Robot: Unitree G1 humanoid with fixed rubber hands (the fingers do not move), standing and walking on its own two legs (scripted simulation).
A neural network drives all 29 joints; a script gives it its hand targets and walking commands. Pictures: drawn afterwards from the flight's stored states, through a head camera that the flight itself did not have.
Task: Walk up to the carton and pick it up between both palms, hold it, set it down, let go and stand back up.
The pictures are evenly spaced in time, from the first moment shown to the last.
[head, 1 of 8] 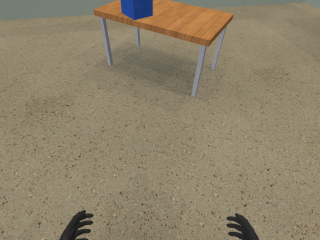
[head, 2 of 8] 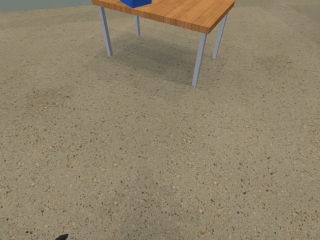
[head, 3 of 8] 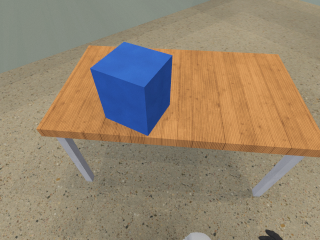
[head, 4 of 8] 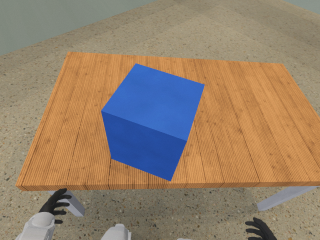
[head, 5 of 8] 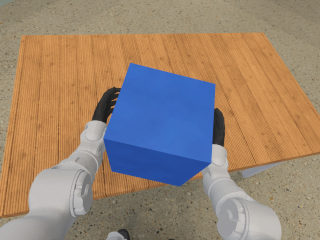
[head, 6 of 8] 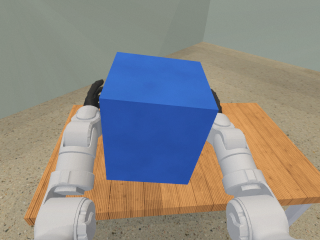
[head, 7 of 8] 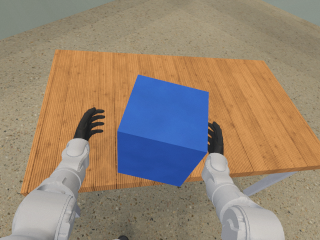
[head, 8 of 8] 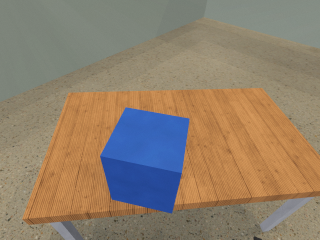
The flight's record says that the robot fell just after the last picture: no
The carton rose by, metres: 0.24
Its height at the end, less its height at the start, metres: +0.00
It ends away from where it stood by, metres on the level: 0.04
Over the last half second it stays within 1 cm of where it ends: yes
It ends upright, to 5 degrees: yes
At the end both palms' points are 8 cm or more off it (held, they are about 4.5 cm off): yes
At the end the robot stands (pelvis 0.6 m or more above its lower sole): yes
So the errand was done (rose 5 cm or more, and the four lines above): yes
